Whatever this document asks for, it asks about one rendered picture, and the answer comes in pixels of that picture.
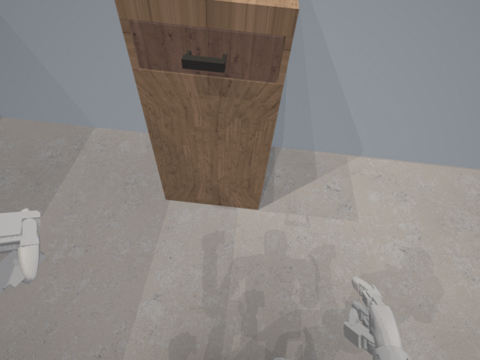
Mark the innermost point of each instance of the robot right hand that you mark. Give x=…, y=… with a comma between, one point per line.
x=378, y=328

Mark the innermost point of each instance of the cabinet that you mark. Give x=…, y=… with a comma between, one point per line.
x=211, y=136

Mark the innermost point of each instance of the handle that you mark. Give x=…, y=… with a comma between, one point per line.
x=202, y=63

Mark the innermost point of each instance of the robot left hand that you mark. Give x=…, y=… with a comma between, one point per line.
x=18, y=237

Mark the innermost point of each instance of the drawer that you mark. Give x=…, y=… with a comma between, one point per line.
x=249, y=55

